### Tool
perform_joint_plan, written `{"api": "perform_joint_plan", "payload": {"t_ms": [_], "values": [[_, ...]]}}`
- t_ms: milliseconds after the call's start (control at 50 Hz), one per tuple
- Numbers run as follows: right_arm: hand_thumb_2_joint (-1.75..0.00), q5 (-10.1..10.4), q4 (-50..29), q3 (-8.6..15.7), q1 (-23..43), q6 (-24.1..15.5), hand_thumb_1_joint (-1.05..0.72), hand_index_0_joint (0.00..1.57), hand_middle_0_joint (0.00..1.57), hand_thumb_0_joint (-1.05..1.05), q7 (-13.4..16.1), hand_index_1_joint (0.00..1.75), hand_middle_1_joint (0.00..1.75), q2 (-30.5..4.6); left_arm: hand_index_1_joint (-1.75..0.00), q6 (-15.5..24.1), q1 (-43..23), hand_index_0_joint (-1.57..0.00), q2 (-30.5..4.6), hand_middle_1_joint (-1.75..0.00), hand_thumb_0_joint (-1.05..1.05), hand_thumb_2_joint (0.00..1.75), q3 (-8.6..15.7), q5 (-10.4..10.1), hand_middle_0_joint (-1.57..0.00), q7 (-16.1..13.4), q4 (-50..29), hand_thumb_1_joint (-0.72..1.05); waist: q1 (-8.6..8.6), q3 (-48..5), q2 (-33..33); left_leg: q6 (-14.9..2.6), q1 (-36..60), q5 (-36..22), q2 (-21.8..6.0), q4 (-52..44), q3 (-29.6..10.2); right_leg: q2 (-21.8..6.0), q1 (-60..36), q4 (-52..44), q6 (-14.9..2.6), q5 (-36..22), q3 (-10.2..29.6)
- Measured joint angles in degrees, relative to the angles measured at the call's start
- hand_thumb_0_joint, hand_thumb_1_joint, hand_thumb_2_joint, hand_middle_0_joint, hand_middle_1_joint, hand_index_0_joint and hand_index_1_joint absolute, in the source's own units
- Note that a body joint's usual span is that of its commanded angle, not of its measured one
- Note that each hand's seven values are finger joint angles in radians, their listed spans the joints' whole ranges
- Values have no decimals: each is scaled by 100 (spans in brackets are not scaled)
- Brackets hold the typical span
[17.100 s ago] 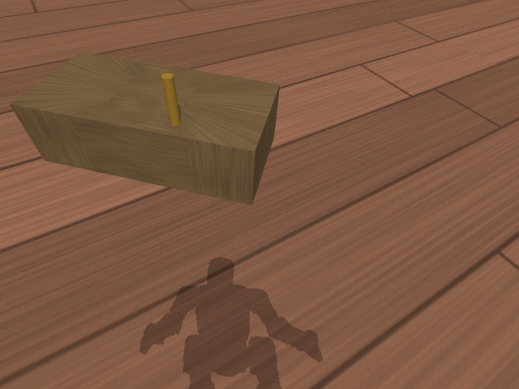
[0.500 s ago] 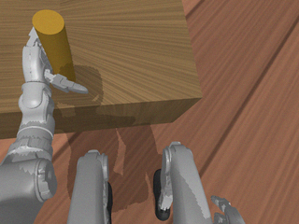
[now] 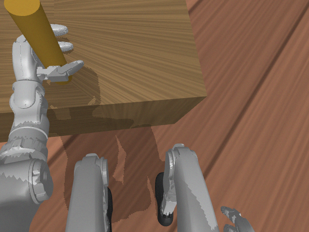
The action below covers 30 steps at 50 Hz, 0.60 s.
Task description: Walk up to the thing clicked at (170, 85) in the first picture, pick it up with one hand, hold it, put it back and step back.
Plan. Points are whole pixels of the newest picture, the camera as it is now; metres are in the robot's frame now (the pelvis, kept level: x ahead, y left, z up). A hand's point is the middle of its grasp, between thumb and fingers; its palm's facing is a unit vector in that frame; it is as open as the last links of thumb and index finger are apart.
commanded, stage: close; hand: left
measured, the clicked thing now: (48, 50) +0.52 +0.18 +0.02
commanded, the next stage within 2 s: settle in 0.16 s
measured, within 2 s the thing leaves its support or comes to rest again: leaves its support in 0.52 s
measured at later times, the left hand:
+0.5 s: hand (57, 57) +0.52 +0.17 +0.00, palm faces +0.04 -1.00 -0.05, open 6.4 cm
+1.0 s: hand (41, 26) +0.53 +0.18 +0.07, palm faces +0.06 -1.00 -0.03, open 6.4 cm
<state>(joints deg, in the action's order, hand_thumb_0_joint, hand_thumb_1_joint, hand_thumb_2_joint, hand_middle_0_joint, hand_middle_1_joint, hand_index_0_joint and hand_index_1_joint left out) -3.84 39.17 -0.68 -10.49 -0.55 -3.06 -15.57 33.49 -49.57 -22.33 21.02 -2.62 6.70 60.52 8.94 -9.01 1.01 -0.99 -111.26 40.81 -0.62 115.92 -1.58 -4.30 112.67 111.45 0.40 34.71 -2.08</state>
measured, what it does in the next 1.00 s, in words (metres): rises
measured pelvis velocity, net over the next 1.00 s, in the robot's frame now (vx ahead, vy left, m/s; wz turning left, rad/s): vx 0.01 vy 0.00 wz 0.00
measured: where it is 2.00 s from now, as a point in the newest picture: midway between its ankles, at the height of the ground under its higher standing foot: (135, 215)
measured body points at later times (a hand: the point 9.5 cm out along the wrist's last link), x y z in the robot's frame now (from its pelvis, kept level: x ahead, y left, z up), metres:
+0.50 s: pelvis -0.01 +0.00 -0.01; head +0.20 +0.03 +0.39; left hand +0.51 +0.23 +0.00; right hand +0.06 -0.27 -0.13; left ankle +0.07 +0.11 -0.42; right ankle +0.10 -0.13 -0.42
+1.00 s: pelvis +0.01 +0.00 +0.06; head +0.21 +0.03 +0.46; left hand +0.52 +0.23 +0.08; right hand +0.07 -0.27 -0.06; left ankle +0.07 +0.11 -0.42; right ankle +0.10 -0.13 -0.42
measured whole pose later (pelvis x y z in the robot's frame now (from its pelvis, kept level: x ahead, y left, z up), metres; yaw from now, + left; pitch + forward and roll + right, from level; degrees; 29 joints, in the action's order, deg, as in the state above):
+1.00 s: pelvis +0.01 +0.00 +0.06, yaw +0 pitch +35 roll -3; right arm -1.9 37.5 -0.7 -13.6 -0.1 -1.6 -15.8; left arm 25.8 -50.1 -23.5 20.3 -3.9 7.1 57.3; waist 8.7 -9.7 1.2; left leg -1.0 -100.2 39.5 -1.1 104.8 -1.5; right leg -3.6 101.4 100.3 0.6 33.5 -2.6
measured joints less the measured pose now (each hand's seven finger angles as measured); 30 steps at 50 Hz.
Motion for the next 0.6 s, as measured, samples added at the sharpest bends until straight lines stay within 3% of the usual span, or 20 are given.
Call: {"api": "perform_joint_plan", "payload": {"t_ms": [80, 200, 420, 600], "values": [[-89, 2, -10, -29, -31, 8, -91, 20, 20, 0, -10, 30, 30, 11, -79, 14, -61, -90, -32, -81, 0, 66, 23, -6, -90, 33, 31, 11, 12, 6, -5, 1, -46, 0, 14, 44, 0, -13, 41, 47, 0, 8, 4], [-89, -13, -12, -64, -54, 32, -91, 20, 20, 0, -18, 30, 30, 8, -93, 11, -182, -92, -58, -95, 0, 80, 44, 6, -100, 69, 172, 9, 11, 5, -9, -1, -104, -12, 33, 122, -3, -30, 91, 127, -1, 7, 7], [-89, -17, -57, -72, -6, 79, -90, 20, 20, 0, -8, 30, 30, -11, -106, -59, -330, -91, -170, -103, 1, 105, 74, 106, -97, 70, 252, 10, 61, 66, -1, -19, -219, -91, 24, 244, -13, -18, 192, 217, 9, -92, 5], [-89, 100, -91, -60, -169, 138, -89, 20, 20, 0, 61, 30, 30, 31, -106, -500, -73, -90, -147, -104, 1, 104, -41, 53, -97, 72, -303, 10, 32, -11, 40, -23, 19, -111, 30, -33, -7, -19, -63, -62, 25, -101, -5]]}}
